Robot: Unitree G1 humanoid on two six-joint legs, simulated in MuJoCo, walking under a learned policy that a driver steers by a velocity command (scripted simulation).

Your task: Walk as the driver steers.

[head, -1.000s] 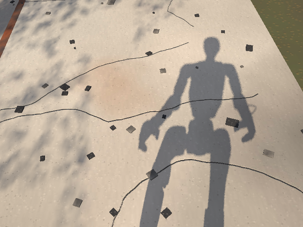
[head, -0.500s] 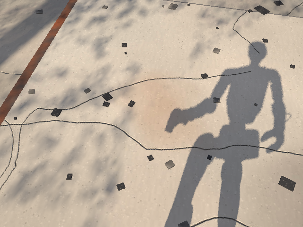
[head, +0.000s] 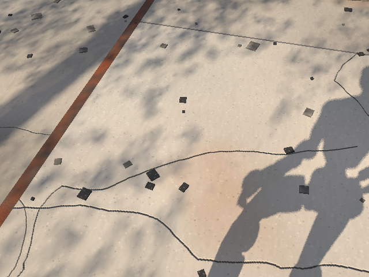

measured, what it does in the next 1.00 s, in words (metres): walks ahead, turning right: left foot, then right foot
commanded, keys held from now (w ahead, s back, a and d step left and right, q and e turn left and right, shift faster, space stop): w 0.06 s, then w+e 0.94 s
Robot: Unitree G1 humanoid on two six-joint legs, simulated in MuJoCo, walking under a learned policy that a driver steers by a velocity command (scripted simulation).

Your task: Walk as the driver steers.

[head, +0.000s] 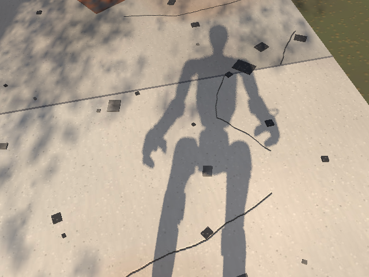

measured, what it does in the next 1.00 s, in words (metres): walks ahead: left foot, then right foot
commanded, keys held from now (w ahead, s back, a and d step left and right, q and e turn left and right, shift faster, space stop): w+e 0.06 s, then w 0.22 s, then w+q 0.72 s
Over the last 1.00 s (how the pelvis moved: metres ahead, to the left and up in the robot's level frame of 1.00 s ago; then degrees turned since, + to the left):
0.52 -0.09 0.00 -29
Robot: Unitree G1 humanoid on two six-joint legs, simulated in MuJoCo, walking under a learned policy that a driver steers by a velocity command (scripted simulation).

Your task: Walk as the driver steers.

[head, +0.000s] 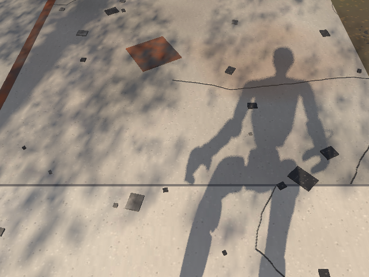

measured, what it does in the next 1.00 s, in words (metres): walks ahead, turning left: left foot, then right foot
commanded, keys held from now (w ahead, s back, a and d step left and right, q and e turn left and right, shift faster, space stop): w+q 0.30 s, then w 0.64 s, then w+e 0.06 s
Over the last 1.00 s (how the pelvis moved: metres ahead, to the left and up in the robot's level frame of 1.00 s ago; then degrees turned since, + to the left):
0.55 0.00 0.00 13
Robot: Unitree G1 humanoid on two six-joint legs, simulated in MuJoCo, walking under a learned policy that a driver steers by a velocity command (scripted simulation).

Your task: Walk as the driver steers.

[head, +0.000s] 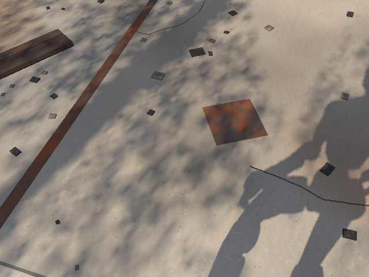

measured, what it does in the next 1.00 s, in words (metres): walks ahead, turning right: left foot, then right foot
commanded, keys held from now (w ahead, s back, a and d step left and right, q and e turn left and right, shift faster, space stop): w+e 0.94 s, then w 0.06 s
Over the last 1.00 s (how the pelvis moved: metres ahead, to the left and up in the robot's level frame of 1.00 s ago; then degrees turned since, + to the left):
0.57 0.10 0.00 17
